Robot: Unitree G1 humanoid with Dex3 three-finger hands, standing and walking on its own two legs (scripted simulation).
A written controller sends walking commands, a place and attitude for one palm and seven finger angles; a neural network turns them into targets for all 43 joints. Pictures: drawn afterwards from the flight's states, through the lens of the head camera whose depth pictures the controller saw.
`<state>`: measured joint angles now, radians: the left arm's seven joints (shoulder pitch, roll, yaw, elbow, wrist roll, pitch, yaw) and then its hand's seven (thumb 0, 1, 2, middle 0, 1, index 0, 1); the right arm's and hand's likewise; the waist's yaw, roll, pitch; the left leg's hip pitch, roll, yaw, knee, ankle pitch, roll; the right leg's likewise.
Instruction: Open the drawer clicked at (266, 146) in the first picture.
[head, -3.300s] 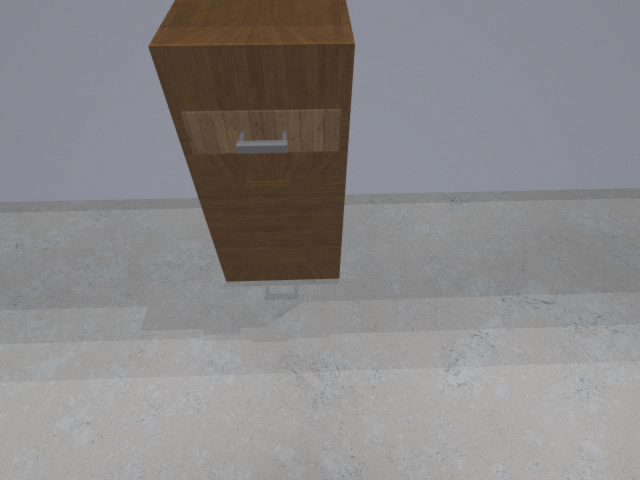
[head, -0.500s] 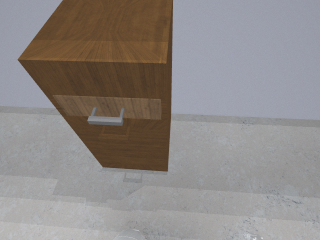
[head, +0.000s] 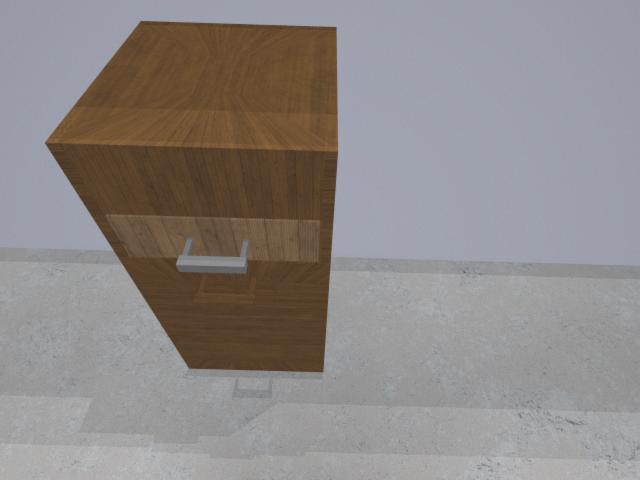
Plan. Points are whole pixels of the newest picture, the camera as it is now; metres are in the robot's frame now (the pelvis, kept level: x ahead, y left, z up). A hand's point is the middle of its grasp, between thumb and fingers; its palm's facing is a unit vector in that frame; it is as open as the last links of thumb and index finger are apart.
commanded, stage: come to a stop and stand still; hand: left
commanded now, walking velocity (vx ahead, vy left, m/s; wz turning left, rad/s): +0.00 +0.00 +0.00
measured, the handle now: (215, 254) +0.50 +0.22 -0.11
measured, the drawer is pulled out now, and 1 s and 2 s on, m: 0.00 0.00 0.00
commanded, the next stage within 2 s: look again from close up in 0.06 s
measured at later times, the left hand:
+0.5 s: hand out of the picture +0.01 +0.19 -0.18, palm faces +0.00 -0.98 -0.19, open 7.3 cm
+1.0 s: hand (155, 411) +0.21 +0.22 -0.05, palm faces -0.03 -0.36 -0.93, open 7.8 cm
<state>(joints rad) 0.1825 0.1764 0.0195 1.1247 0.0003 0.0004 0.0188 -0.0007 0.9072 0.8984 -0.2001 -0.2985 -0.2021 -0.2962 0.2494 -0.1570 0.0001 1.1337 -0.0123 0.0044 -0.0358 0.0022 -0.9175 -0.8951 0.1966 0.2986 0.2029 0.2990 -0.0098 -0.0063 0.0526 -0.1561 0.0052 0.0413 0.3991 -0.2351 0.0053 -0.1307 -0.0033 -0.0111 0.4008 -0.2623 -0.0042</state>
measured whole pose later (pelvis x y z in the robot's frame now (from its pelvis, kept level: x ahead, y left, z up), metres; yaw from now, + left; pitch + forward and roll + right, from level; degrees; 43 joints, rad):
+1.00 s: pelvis -0.01 +0.01 -0.03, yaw -2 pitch +8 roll +2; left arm 0.34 0.29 -0.05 0.10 0.78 0.05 0.36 0.01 0.80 0.84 -0.21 -0.38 -0.21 -0.38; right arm 0.18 -0.23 -0.02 0.68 -0.04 -0.12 -0.01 0.01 -0.91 -0.90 0.20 0.30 0.20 0.30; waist 0.01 0.04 -0.13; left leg -0.47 0.00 0.10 0.69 -0.35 0.02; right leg -0.50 -0.01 0.02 0.75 -0.39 -0.02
